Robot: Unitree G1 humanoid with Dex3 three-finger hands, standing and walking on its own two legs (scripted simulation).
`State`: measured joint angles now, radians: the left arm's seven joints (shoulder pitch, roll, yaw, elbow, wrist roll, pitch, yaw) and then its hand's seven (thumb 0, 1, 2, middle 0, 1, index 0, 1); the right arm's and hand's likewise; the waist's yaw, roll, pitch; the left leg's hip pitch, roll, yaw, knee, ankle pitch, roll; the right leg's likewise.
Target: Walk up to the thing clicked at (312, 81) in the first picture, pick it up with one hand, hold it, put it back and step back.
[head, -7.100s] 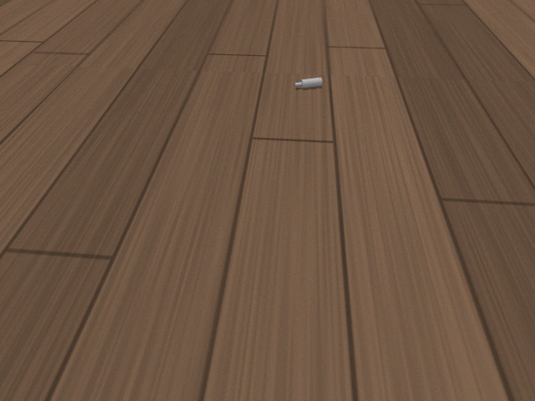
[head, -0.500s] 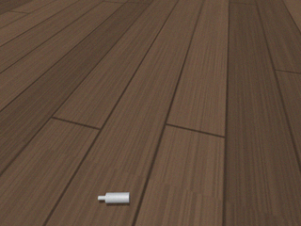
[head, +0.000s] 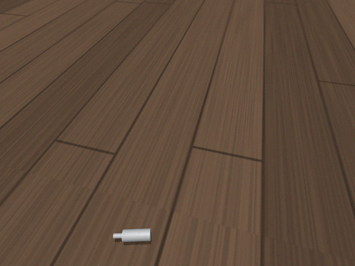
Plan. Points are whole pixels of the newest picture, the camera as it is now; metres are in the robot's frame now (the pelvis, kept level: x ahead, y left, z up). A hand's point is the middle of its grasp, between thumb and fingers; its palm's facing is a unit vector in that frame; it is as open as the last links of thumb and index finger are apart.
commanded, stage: walk up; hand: left
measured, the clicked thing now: (132, 235) +0.40 +0.28 -0.75
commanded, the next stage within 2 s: stand in 0.02 s
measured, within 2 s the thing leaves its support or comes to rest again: neither
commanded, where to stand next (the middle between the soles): +0.03 +0.02 m, yaw +0 degrees
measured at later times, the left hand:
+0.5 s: hand out of the picture +0.07 +0.25 -0.16, palm faces -0.01 -0.94 -0.34, open 7.4 cm
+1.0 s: hand out of the picture +0.07 +0.25 -0.15, palm faces -0.01 -0.94 -0.35, open 7.4 cm
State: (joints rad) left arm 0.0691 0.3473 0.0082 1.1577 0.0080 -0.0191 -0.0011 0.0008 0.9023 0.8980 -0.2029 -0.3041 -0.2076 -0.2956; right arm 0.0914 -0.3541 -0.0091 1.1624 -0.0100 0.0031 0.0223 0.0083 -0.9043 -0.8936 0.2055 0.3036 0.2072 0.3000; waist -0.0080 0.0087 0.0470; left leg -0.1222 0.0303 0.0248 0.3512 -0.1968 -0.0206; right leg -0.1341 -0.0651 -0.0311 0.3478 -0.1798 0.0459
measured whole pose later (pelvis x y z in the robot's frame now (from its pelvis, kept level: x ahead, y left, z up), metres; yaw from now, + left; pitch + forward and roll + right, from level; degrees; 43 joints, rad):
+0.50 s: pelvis +0.00 -0.01 +0.00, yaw +0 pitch -2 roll +0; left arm 0.09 0.35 0.01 1.15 0.01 -0.01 -0.01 0.00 0.90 0.90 -0.20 -0.30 -0.21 -0.30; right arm 0.07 -0.35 0.00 1.14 -0.01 -0.01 0.02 0.01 -0.90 -0.89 0.21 0.30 0.21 0.30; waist 0.00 0.00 0.05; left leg -0.11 0.04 0.02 0.33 -0.18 -0.03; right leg -0.12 -0.05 -0.04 0.32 -0.16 0.04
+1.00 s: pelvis +0.00 -0.01 +0.00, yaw +0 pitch -2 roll +0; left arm 0.11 0.35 0.01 1.15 0.01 -0.01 -0.01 0.00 0.90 0.90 -0.20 -0.30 -0.21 -0.30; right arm 0.10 -0.35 0.00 1.14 -0.02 -0.01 0.02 0.01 -0.90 -0.89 0.21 0.30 0.21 0.30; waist 0.00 0.00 0.05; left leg -0.11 0.05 0.01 0.32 -0.17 -0.04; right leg -0.12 -0.05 -0.04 0.32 -0.16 0.03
